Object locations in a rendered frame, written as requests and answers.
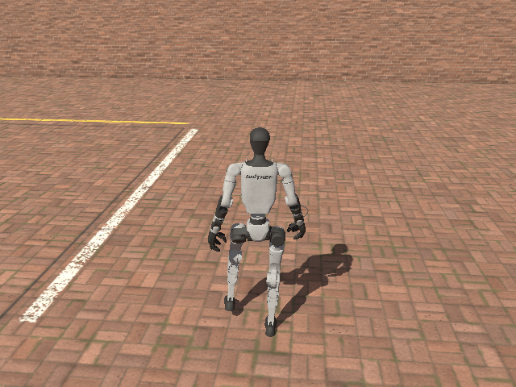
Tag robot right hand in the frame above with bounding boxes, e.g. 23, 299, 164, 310
287, 223, 306, 239

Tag robot right upper arm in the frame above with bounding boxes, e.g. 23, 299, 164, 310
276, 163, 298, 206

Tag humanoid robot head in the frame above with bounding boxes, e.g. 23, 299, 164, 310
245, 127, 273, 167

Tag robot left hand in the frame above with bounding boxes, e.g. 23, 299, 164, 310
208, 231, 227, 252

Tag robot left upper arm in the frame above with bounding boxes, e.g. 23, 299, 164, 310
220, 162, 243, 208

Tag robot left forearm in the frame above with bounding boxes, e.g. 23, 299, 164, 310
210, 196, 228, 234

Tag robot left foot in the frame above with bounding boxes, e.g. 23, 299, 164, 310
224, 296, 235, 311

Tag robot right forearm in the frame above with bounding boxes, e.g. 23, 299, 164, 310
289, 195, 304, 226

